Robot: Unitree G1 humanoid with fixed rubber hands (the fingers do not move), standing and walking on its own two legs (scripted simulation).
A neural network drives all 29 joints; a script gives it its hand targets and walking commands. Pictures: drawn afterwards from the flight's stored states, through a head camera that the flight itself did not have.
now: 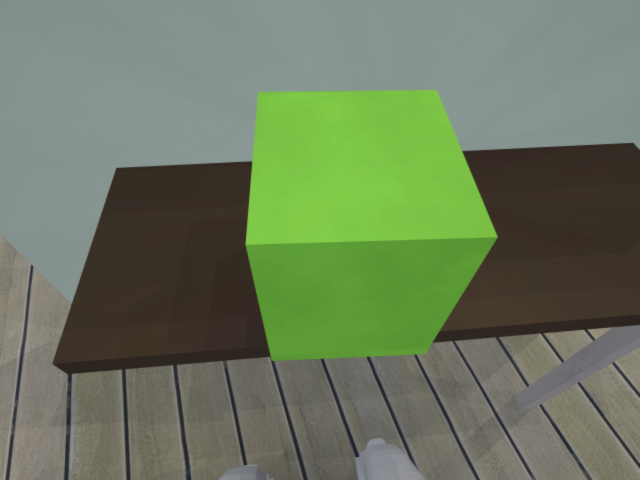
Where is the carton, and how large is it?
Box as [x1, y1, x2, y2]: [246, 90, 497, 360]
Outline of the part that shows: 436,90 258,92 247,220 246,248 272,360 425,353 497,236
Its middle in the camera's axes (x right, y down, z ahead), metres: +0.03 -0.01 +0.47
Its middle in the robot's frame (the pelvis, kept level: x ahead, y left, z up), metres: +0.38 -0.04 +0.10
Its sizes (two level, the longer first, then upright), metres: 0.210 0.200 0.250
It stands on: a table, 0.70 m high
